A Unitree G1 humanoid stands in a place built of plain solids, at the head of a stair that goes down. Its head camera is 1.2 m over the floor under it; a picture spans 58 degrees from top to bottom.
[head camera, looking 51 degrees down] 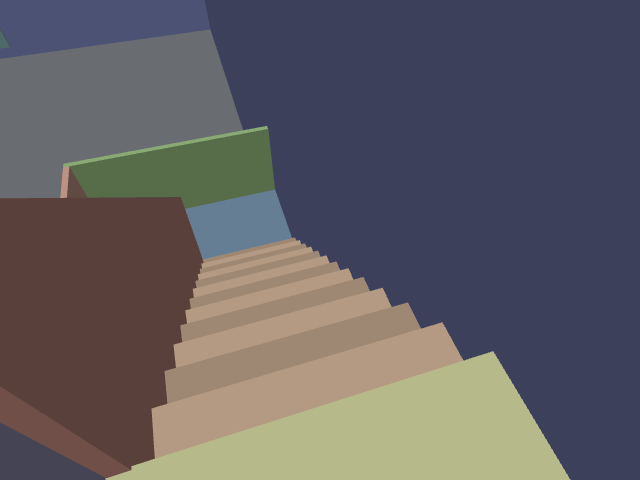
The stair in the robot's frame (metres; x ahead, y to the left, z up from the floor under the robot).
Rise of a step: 0.21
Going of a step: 0.22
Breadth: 1.03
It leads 17 degrees to the left of straight ahead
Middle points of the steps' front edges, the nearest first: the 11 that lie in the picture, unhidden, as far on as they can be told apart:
0.40 -0.02 0.00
0.61 0.05 -0.21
0.82 0.11 -0.43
1.03 0.18 -0.64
1.24 0.24 -0.85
1.45 0.31 -1.06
1.66 0.38 -1.28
1.87 0.44 -1.49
2.08 0.51 -1.70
2.29 0.57 -1.92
2.51 0.64 -2.13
